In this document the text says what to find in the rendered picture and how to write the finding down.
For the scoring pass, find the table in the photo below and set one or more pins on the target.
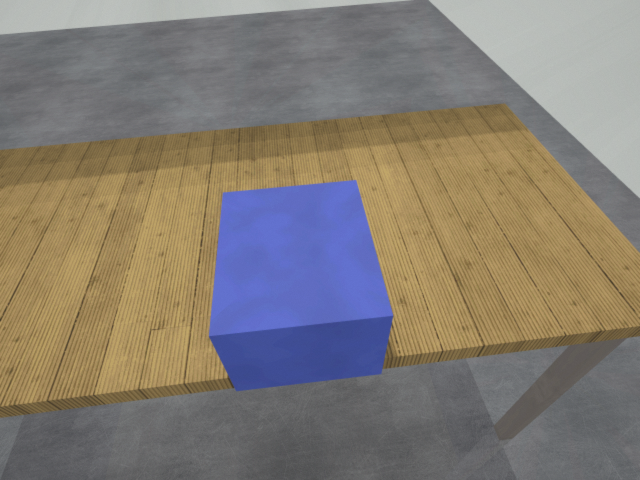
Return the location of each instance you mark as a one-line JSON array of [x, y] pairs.
[[485, 243]]

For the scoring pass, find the carton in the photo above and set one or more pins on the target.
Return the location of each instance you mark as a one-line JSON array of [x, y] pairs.
[[298, 295]]

